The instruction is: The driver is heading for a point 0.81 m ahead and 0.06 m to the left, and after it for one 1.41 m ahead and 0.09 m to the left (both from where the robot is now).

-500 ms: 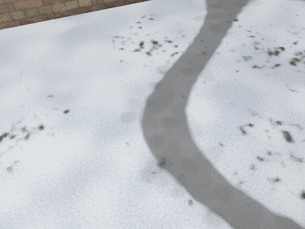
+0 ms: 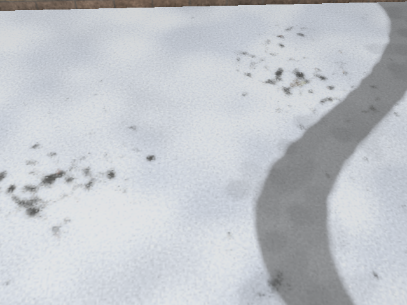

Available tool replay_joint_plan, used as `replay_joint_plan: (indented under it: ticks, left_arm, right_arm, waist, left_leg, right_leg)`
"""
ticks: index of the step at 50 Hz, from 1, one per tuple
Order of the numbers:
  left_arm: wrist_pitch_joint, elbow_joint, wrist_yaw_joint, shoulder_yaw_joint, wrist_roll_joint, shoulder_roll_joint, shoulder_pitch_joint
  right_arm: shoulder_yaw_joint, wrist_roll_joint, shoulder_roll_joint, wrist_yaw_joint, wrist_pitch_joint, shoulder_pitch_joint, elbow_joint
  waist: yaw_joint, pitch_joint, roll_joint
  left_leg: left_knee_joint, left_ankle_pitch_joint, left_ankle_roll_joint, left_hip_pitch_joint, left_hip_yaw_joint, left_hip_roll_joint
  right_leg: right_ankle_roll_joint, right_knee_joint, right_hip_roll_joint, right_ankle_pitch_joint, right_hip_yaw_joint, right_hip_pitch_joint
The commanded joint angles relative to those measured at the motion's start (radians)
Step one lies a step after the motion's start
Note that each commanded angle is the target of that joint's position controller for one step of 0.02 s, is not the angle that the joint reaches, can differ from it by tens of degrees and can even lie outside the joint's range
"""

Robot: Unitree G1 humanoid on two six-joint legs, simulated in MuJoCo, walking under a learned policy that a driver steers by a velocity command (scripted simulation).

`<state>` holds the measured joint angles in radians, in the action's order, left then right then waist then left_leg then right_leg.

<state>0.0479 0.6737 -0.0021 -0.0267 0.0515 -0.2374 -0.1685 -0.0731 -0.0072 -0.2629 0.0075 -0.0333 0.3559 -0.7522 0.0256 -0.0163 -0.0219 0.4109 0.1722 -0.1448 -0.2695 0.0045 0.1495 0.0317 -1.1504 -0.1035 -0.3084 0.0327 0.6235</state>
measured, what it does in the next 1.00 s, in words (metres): walks ahead, turning left: right foot, then left foot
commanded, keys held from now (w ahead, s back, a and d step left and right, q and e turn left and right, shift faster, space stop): w+q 0.34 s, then w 0.26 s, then no key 0.40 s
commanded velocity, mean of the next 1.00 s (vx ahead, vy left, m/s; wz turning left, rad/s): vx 0.40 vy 0.00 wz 0.33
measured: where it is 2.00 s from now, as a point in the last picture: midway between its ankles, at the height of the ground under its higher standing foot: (187, 296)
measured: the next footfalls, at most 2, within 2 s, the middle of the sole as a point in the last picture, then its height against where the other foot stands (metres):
right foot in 0.34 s outside the picture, level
left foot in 0.78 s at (152, 288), level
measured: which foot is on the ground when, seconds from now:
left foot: down 0.00-0.34, up 0.36-0.76, down 0.78-1.00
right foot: up 0.00-0.32, down 0.34-0.80, up 0.82-1.00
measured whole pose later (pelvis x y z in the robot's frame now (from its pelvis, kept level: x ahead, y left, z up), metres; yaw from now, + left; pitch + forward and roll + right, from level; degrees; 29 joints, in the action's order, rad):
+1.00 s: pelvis +0.45 +0.06 +0.00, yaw +18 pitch +0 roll -1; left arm -0.01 0.87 0.01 -0.02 0.02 -0.23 -0.27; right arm 0.00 -0.02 -0.19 -0.02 -0.04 0.22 -0.79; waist -0.02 -0.05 -0.03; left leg 0.41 0.10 -0.08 -0.31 -0.04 0.04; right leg 0.00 -0.90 -0.02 -0.43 0.00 0.38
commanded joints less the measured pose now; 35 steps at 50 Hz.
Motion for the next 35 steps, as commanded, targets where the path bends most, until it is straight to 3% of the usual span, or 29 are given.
replay_joint_plan:
  ticks: [1, 5, 11, 13, 15, 16, 17, 18, 19, 20, 21, 22, 24, 27, 30, 33, 35]
  left_arm:
    - [-0.019, -0.039, 0.002, -0.008, 0.001, -0.070, -0.025]
    - [-0.019, -0.063, -0.009, -0.011, -0.004, -0.086, 0.116]
    - [0.012, -0.090, -0.022, 0.006, -0.018, -0.074, 0.275]
    - [0.017, -0.094, -0.022, 0.000, -0.026, -0.100, 0.243]
    - [0.028, -0.041, -0.008, -0.016, -0.027, -0.142, 0.065]
    - [0.045, -0.005, 0.002, -0.030, -0.023, -0.171, -0.072]
    - [0.051, -0.007, 0.021, -0.051, -0.002, -0.258, -0.232]
    - [0.036, -0.012, 0.025, -0.067, 0.011, -0.328, -0.219]
    - [0.023, -0.010, 0.018, -0.062, -0.009, -0.243, -0.173]
    - [0.021, -0.012, 0.013, -0.041, -0.019, -0.154, -0.120]
    - [0.023, 0.001, 0.007, -0.030, -0.017, -0.112, -0.091]
    - [0.027, 0.019, 0.007, -0.027, -0.018, -0.103, -0.102]
    - [0.043, 0.051, 0.003, -0.028, -0.027, -0.105, -0.126]
    - [0.063, 0.082, -0.008, -0.034, -0.035, -0.123, -0.157]
    - [0.061, 0.103, -0.013, -0.035, -0.037, -0.126, -0.167]
    - [0.053, 0.134, -0.017, -0.036, -0.043, -0.138, -0.203]
    - [0.049, 0.159, -0.017, -0.040, -0.046, -0.156, -0.243]
  right_arm:
    - [-0.036, 0.007, -0.151, -0.003, -0.025, 0.031, 0.052]
    - [-0.030, 0.012, -0.138, -0.002, -0.023, 0.101, 0.034]
    - [-0.037, -0.010, -0.168, -0.015, -0.019, 0.165, 0.024]
    - [-0.038, -0.007, -0.179, -0.023, -0.012, 0.136, 0.027]
    - [-0.041, -0.008, -0.197, -0.021, -0.017, 0.065, 0.042]
    - [-0.036, 0.000, -0.182, -0.015, -0.025, 0.052, 0.041]
    - [-0.014, 0.008, -0.117, -0.005, -0.035, 0.070, 0.073]
    - [-0.002, 0.027, -0.048, -0.005, -0.033, 0.205, 0.089]
    - [-0.008, -0.011, -0.134, -0.017, -0.020, 0.189, 0.048]
    - [-0.010, -0.020, -0.137, -0.009, -0.017, 0.100, 0.046]
    - [-0.005, -0.022, -0.119, 0.000, -0.017, 0.043, 0.055]
    - [-0.002, -0.032, -0.102, 0.010, -0.013, 0.016, 0.064]
    - [0.004, -0.034, -0.086, 0.027, 0.002, 0.025, 0.058]
    - [0.011, -0.037, -0.075, 0.034, 0.008, -0.026, 0.073]
    - [0.030, -0.037, -0.054, 0.044, 0.002, -0.150, 0.112]
    - [0.052, -0.028, -0.018, 0.047, -0.009, -0.241, 0.128]
    - [0.051, -0.025, -0.027, 0.037, -0.016, -0.250, 0.125]
  waist:
    - [-0.027, 0.028, 0.033]
    - [0.031, -0.001, 0.072]
    - [0.103, -0.008, 0.102]
    - [0.059, -0.026, 0.100]
    - [-0.028, 0.036, 0.106]
    - [-0.094, 0.113, 0.069]
    - [-0.143, 0.268, -0.036]
    - [-0.061, 0.371, -0.291]
    - [-0.053, 0.281, -0.151]
    - [-0.055, 0.148, -0.039]
    - [-0.047, 0.078, -0.004]
    - [-0.043, 0.044, -0.038]
    - [-0.020, 0.025, -0.096]
    - [-0.007, 0.020, -0.089]
    - [-0.020, -0.013, -0.086]
    - [-0.045, -0.023, -0.085]
    - [-0.052, 0.004, -0.088]
  left_leg:
    - [-0.214, -0.198, -0.136, 0.045, 0.306, -0.267]
    - [-0.199, -0.196, -0.090, 0.145, 0.316, -0.242]
    - [-0.098, -0.368, -0.074, 0.231, 0.346, -0.232]
    - [-0.058, -0.415, -0.050, 0.211, 0.399, -0.260]
    - [0.081, -0.585, -0.013, 0.167, 0.395, -0.231]
    - [0.252, -0.571, 0.016, 0.110, 0.341, -0.169]
    - [0.531, -0.278, 0.040, -0.013, 0.264, -0.116]
    - [0.777, 0.409, 0.074, -0.297, 0.144, 0.036]
    - [0.866, 0.345, 0.066, -0.397, 0.135, -0.058]
    - [0.852, 0.235, 0.071, -0.386, 0.132, -0.092]
    - [0.802, 0.179, 0.078, -0.366, 0.126, -0.117]
    - [0.765, 0.173, 0.084, -0.353, 0.119, -0.133]
    - [0.723, 0.163, 0.090, -0.309, 0.113, -0.136]
    - [0.659, 0.114, 0.103, -0.354, 0.105, -0.141]
    - [0.488, -0.009, 0.118, -0.358, 0.047, -0.186]
    - [0.289, -0.092, 0.121, -0.225, -0.034, -0.176]
    - [0.226, -0.111, 0.110, -0.167, -0.046, -0.155]
  right_leg:
    - [0.016, 0.092, -0.013, 0.101, 0.000, 0.059]
    - [0.027, 0.280, 0.008, 0.269, -0.001, 0.134]
    - [0.001, 0.512, 0.087, 0.297, -0.023, 0.044]
    - [-0.019, 0.566, 0.103, 0.247, -0.005, -0.056]
    - [-0.057, 0.634, 0.154, 0.158, -0.016, -0.305]
    - [-0.091, 0.684, 0.114, 0.198, 0.016, -0.507]
    - [-0.139, 0.703, -0.127, -0.018, 0.248, -0.747]
    - [-0.275, 0.815, -0.361, -0.045, 0.719, -0.942]
    - [-0.288, 0.841, -0.336, -0.161, 0.778, -0.846]
    - [-0.264, 0.861, -0.276, -0.129, 0.603, -0.706]
    - [-0.238, 0.882, -0.217, -0.024, 0.456, -0.609]
    - [-0.221, 0.896, -0.176, 0.077, 0.362, -0.551]
    - [-0.204, 0.921, -0.124, 0.242, 0.244, -0.488]
    - [-0.227, 0.958, -0.125, 0.345, 0.165, -0.489]
    - [-0.219, 1.001, -0.095, 0.334, 0.072, -0.457]
    - [-0.188, 0.952, -0.064, 0.616, -0.016, -0.425]
    - [-0.167, 0.892, -0.078, 0.717, -0.016, -0.477]
Velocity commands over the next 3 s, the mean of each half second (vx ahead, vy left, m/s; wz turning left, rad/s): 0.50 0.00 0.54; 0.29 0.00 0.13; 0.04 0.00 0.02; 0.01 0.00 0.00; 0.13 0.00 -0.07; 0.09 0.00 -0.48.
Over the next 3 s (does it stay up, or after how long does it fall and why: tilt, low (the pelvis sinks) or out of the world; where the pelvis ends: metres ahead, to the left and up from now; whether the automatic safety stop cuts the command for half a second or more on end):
stays up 0.60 0.02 0.01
